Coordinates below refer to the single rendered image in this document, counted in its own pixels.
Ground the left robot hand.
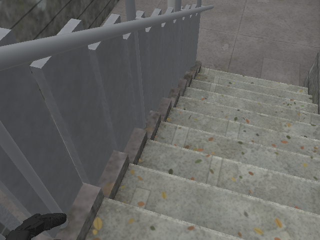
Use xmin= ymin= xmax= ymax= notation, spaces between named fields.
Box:
xmin=5 ymin=213 xmax=67 ymax=240

